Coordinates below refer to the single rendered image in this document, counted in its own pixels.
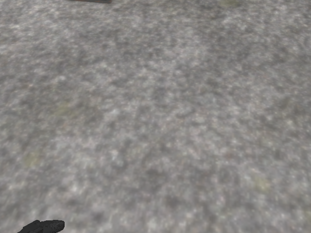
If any robot left hand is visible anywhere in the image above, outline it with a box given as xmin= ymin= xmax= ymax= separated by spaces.
xmin=18 ymin=219 xmax=65 ymax=233

